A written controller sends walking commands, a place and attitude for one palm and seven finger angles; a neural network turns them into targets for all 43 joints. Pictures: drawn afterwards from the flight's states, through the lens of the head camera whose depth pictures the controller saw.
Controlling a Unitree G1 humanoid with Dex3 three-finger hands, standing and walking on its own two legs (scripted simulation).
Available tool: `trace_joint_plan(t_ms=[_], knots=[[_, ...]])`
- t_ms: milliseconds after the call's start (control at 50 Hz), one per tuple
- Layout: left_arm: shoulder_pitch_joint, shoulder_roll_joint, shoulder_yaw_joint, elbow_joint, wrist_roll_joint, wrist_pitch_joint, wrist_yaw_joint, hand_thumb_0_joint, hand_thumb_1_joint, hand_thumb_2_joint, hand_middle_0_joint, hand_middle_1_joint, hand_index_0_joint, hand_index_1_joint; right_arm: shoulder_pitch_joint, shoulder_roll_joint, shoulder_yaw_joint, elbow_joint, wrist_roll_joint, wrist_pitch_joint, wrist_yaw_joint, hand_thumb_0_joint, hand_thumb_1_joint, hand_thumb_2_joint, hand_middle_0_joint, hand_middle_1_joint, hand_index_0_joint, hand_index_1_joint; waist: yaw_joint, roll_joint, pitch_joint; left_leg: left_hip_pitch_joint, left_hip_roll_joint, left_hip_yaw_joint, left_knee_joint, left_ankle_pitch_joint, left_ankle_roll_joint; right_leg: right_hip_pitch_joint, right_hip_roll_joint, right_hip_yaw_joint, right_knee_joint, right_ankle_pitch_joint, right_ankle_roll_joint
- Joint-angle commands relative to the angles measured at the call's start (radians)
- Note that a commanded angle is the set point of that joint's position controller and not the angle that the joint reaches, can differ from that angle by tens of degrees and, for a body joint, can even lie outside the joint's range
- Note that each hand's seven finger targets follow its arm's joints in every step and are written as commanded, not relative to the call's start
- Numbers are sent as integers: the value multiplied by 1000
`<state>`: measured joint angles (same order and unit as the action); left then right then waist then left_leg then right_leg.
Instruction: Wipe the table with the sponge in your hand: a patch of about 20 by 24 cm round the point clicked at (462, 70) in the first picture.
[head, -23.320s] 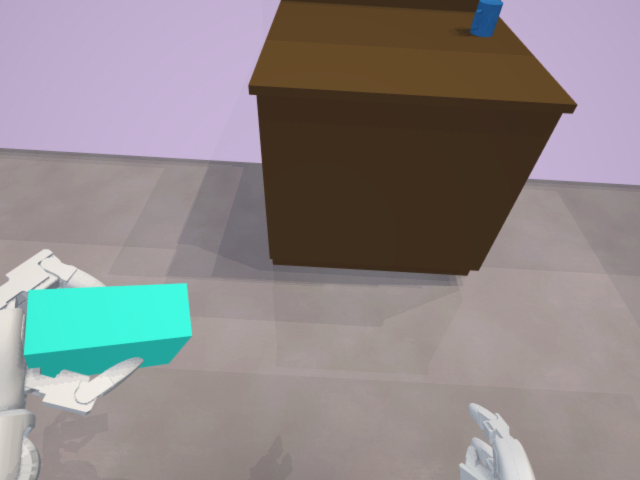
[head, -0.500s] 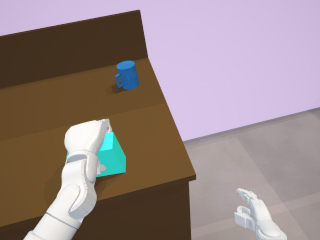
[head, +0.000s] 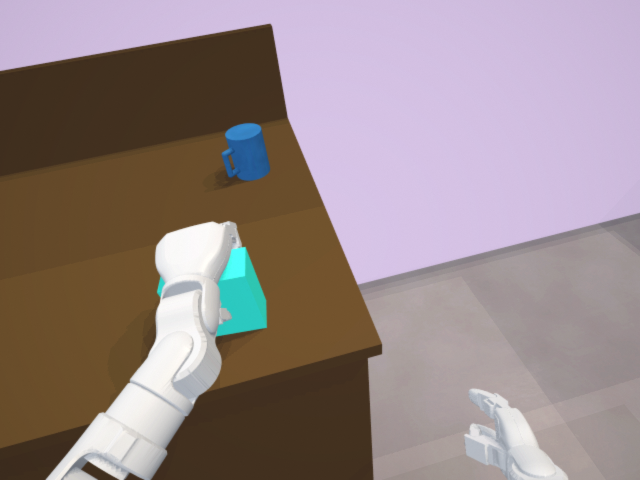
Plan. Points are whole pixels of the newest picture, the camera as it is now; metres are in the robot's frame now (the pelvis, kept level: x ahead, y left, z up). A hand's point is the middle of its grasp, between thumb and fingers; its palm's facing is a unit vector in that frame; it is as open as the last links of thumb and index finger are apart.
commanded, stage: wipe forward along the third lane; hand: left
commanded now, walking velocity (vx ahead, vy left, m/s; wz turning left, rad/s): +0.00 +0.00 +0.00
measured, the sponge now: (222, 305) +0.32 +0.19 +0.06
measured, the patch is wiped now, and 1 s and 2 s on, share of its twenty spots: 0.85 0.85 1.00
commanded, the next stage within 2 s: wipe back along the third lane in 1.38 s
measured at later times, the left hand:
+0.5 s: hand (225, 251) +0.38 +0.19 +0.12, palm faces +0.00 -0.02 -1.00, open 9.6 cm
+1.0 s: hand (229, 230) +0.42 +0.20 +0.12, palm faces -0.07 +0.03 -1.00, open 9.6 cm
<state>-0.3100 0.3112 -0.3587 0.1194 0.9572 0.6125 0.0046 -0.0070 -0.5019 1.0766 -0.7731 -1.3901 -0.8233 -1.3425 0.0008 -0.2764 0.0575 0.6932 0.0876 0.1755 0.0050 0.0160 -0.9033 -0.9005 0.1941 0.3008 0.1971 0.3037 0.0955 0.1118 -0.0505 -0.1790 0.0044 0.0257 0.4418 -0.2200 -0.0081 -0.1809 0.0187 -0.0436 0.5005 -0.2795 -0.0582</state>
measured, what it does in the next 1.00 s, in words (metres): stands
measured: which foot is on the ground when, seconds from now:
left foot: down 0.00-1.00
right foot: down 0.00-1.00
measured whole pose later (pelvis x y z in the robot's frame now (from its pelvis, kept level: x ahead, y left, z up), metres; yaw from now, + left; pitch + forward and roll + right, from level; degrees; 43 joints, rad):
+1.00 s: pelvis +0.00 -0.04 -0.01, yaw +1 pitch +5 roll +2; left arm -0.78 0.42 -0.20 0.87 0.95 0.32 0.03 0.01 -0.53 1.11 -0.80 -1.34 -0.84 -1.34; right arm 0.17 -0.30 0.02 0.73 0.09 0.15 -0.07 0.01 -0.90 -0.90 0.20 0.30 0.20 0.30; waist 0.00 0.09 -0.10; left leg -0.39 0.04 -0.02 0.52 -0.24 0.02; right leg -0.37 0.06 -0.08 0.56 -0.29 -0.11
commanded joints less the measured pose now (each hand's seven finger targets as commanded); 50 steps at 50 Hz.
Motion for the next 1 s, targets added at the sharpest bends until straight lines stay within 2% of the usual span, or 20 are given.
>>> trace_joint_plan(t_ms=[0, 40, 60, 80, 120, 180, 200, 260, 340, 420, 460, 580, 660, 720, 760, 780, 840, 860, 920, 980], knots=[[-280, 83, 60, 8, 5, -22, 21, 0, 100, 1300, -1200, -1600, -1200, -1600, -201, -90, -36, -165, 4, -54, -16, 0, -900, -900, 200, 300, 200, 300, -35, -196, -113, -10, -43, -4, -35, 67, 52, 7, 11, 89, -107, 108, 3], [-282, 98, 76, 71, -1, -26, 19, 0, 100, 1300, -1200, -1600, -1200, -1600, -194, -95, -34, -160, 5, -53, -26, 0, -900, -900, 200, 300, 200, 300, -38, -212, -90, -35, -43, 0, -34, 41, 50, -4, 8, 98, -117, 81, 9], [-286, 136, 113, 94, 1, -30, 20, 0, 100, 1300, -1200, -1600, -1200, -1600, -181, -104, -37, -157, 4, -52, -30, 0, -900, -900, 200, 300, 200, 300, -38, -213, -89, -44, -42, -5, -40, 29, 47, -2, 11, 110, -120, 62, 4], [-291, 88, 70, 108, -5, -31, 17, 0, 100, 1300, -1200, -1600, -1200, -1600, -181, -98, -34, -165, 7, -54, -32, 0, -900, -900, 200, 300, 200, 300, -42, -215, -87, -49, -43, 6, -36, 18, 49, -8, 4, 95, -119, 45, 12], [-360, 95, 66, 156, -1, -41, 10, 0, 100, 1300, -1200, -1600, -1200, -1600, -167, -106, -36, -152, 7, -55, -43, 0, -900, -900, 200, 300, 200, 300, -58, -217, -63, -60, -42, 5, -32, -5, 50, -42, 4, 97, -128, 22, 14], [-384, 117, 84, 226, 4, -58, 10, 0, 100, 1300, -1200, -1600, -1200, -1600, -142, -111, -39, -148, 7, -57, -51, 0, -900, -900, 200, 300, 200, 300, -57, -204, -69, -72, -43, 5, -31, -24, 48, -52, 2, 97, -126, -12, 13], [-410, 101, 68, 246, 5, -67, 8, 0, 100, 1300, -1200, -1600, -1200, -1600, -135, -111, -41, -144, 7, -60, -53, 0, -900, -900, 200, 300, 200, 300, -64, -216, -66, -76, -44, 7, -24, -27, 50, -64, 1, 97, -128, -12, 16], [-413, 142, 109, 315, -2, -95, 8, 0, 100, 1300, -1200, -1600, -1200, -1600, -102, -118, -45, -142, 5, -63, -60, 0, -900, -900, 200, 300, 200, 300, -62, -228, -83, -105, -44, 2, -16, -24, 48, -47, -2, 111, -126, 4, 17], [-410, 146, 119, 361, 0, -137, 14, 0, 100, 1300, -1200, -1600, -1200, -1600, -70, -122, -52, -138, 1, -66, -63, 0, -900, -900, 200, 300, 200, 300, -61, -238, -113, -120, -46, 5, 7, 0, 50, -42, -3, 118, -113, 62, 21], [-410, 153, 128, 418, -2, -166, 23, 0, 100, 1300, -1200, -1600, -1200, -1600, -38, -125, -57, -134, 1, -67, -64, 0, -900, -900, 200, 300, 200, 300, -66, -246, -100, -142, -46, 5, 17, -3, 50, -53, -3, 123, -112, 80, 24], [-432, 195, 160, 426, -5, -180, 27, 0, 100, 1300, -1200, -1600, -1200, -1600, -25, -127, -62, -131, 0, -66, -66, 0, -900, -900, 200, 300, 200, 300, -68, -254, -117, -155, -44, 4, 20, 7, 50, -34, -7, 135, -111, 104, 28], [-510, 201, 149, 512, 13, -205, 35, 0, 100, 1300, -1200, -1600, -1200, -1600, 4, -129, -65, -115, 2, -63, -72, 0, -900, -900, 200, 300, 200, 300, -83, -230, -81, -165, -43, 1, 18, -21, 52, -89, -4, 128, -120, 41, 27], [-555, 204, 151, 539, 18, -228, 40, 0, 100, 1300, -1200, -1600, -1200, -1600, 27, -124, -70, -110, 0, -61, -72, 0, -900, -900, 200, 300, 200, 300, -86, -223, -141, -171, -44, 1, 28, 3, 54, -62, -10, 134, -113, 96, 27], [-582, 249, 180, 602, 22, -246, 49, 0, 100, 1300, -1200, -1600, -1200, -1600, 40, -131, -70, -95, -2, -59, -75, 0, -900, -900, 200, 300, 200, 300, -90, -242, -136, -196, -42, -1, 41, -9, 54, -66, -15, 150, -112, 92, 32], [-629, 221, 159, 603, 19, -256, 46, 0, 100, 1300, -1200, -1600, -1200, -1600, 47, -125, -72, -97, 1, -57, -75, 0, -900, -900, 200, 300, 200, 300, -102, -238, -153, -197, -41, -5, 38, 2, 56, -62, -17, 143, -108, 120, 32], [-618, 240, 171, 624, 20, -262, 50, 0, 100, 1300, -1200, -1600, -1200, -1600, 55, -130, -72, -94, -1, -57, -76, 0, -900, -900, 200, 300, 200, 300, -98, -254, -148, -201, -42, -3, 41, -6, 57, -64, -16, 144, -109, 108, 37], [-673, 282, 186, 672, 30, -274, 57, 0, 100, 1300, -1200, -1600, -1200, -1600, 67, -133, -70, -82, -1, -55, -79, 0, -900, -900, 200, 300, 200, 300, -110, -245, -139, -226, -42, -5, 51, -21, 57, -77, -23, 159, -115, 84, 39], [-720, 271, 172, 665, 29, -279, 55, 0, 100, 1300, -1200, -1600, -1200, -1600, 71, -130, -71, -83, 1, -54, -78, 0, -900, -900, 200, 300, 200, 300, -118, -217, -146, -225, -41, -10, 46, -16, 55, -82, -22, 151, -111, 89, 36], [-757, 287, 167, 719, 46, -287, 60, 0, 100, 1300, -1200, -1600, -1200, -1600, 88, -135, -70, -73, -1, -53, -79, 0, -900, -900, 200, 300, 200, 300, -133, -205, -144, -236, -42, -12, 61, -35, 58, -112, -23, 157, -111, 48, 37], [-758, 314, 195, 742, 49, -300, 64, 0, 100, 1300, -1200, -1600, -1200, -1600, 120, -137, -77, -66, -5, -52, -75, 0, -900, -900, 200, 300, 200, 300, -129, -205, -207, -236, -40, -15, 72, 8, 59, -69, -22, 149, -85, 154, 37]])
